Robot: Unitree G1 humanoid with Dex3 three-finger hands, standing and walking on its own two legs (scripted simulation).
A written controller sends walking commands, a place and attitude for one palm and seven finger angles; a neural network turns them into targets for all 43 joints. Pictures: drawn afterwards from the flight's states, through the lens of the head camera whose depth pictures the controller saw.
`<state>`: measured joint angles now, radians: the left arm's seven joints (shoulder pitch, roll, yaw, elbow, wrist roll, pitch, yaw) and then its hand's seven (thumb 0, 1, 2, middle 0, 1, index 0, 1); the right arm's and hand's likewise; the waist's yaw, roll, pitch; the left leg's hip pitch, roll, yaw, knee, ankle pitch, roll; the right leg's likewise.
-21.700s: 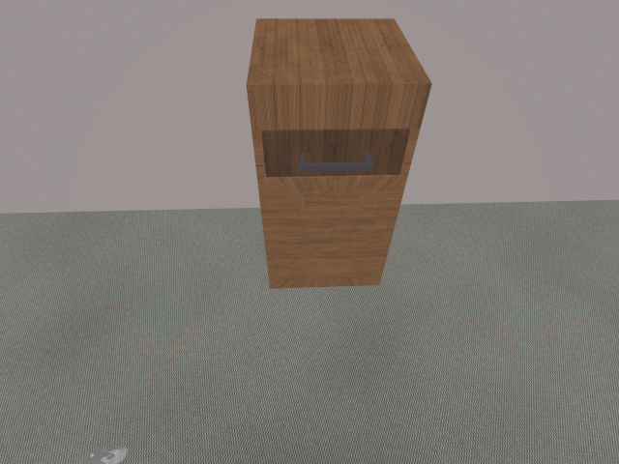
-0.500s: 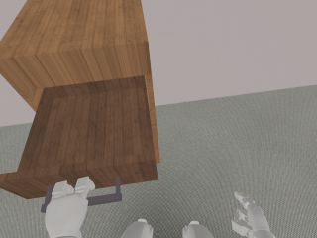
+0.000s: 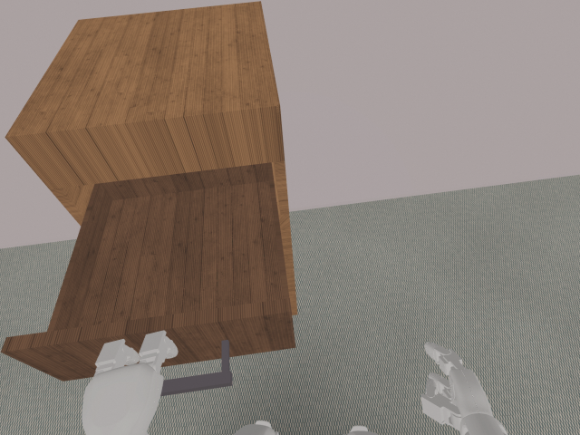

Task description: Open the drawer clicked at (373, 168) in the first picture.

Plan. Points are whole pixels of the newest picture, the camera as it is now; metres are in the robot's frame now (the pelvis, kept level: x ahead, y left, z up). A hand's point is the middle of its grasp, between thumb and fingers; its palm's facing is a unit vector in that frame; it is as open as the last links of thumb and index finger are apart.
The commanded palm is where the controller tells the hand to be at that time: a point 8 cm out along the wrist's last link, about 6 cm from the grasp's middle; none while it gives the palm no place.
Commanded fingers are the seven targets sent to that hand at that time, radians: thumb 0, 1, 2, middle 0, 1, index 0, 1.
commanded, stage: lift the hand off the handle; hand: left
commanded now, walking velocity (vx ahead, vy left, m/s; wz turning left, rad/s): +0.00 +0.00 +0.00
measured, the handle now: (164, 372) +0.22 +0.21 -0.06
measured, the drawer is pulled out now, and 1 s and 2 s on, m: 0.30 0.30 0.30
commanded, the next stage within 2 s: draw the hand back to the body in 1.60 s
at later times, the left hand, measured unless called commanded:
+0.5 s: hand (133, 397) +0.17 +0.22 +0.00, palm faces -0.01 -0.13 -0.99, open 13.7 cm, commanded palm +0.15 +0.22 +0.06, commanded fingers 0.00 -0.50 0.30 -0.30 -1.20 -0.30 -1.20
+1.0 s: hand (131, 380) +0.18 +0.21 +0.04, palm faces +0.04 -0.16 -0.99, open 13.8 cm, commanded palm +0.15 +0.21 +0.10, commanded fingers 0.00 -0.50 0.30 -0.30 -1.20 -0.30 -1.20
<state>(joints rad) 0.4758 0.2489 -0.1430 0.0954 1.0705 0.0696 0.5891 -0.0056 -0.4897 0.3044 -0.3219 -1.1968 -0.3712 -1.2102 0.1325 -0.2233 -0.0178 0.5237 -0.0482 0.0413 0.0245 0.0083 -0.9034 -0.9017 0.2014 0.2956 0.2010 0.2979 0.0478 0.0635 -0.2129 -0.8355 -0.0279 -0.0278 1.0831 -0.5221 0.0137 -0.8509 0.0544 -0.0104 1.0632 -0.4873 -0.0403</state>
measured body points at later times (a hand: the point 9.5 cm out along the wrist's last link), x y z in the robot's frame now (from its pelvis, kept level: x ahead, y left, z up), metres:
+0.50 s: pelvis +0.01 +0.00 +0.02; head +0.03 -0.03 +0.47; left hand +0.17 +0.22 +0.06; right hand +0.21 -0.22 -0.07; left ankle +0.00 +0.11 -0.66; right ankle +0.01 -0.10 -0.66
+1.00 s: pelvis +0.01 +0.00 +0.04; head +0.02 -0.03 +0.48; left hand +0.17 +0.21 +0.10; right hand +0.22 -0.21 -0.05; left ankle +0.00 +0.11 -0.66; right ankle +0.01 -0.10 -0.66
